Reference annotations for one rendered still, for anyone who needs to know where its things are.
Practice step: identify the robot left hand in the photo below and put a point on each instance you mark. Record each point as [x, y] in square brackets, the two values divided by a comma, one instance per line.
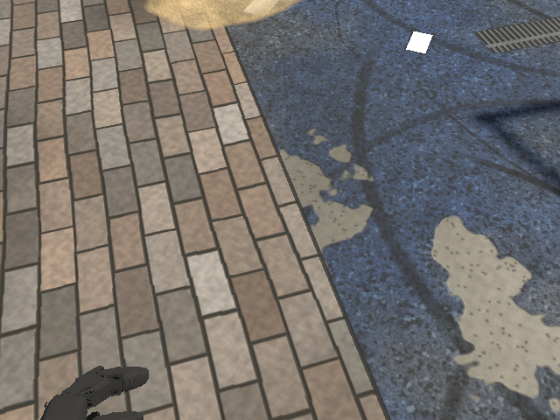
[92, 388]

